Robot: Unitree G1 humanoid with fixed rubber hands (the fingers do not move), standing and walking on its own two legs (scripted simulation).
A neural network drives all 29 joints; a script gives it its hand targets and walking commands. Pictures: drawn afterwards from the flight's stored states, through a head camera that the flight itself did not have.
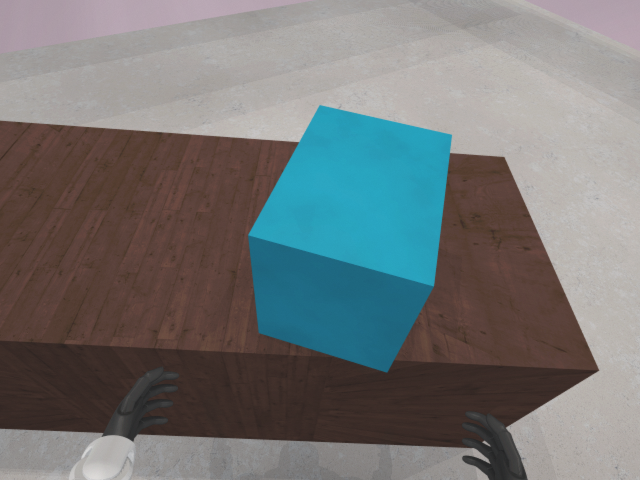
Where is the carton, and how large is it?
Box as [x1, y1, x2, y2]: [248, 105, 451, 371]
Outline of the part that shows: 319,105 248,234 258,330 260,333 383,371 387,371 433,286 451,135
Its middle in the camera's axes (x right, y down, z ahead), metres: +0.06 -0.01 +0.66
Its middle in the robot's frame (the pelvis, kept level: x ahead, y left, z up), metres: +0.51 -0.03 -0.03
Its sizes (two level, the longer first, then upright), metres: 0.314 0.229 0.264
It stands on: a pedestal, 0.60 m high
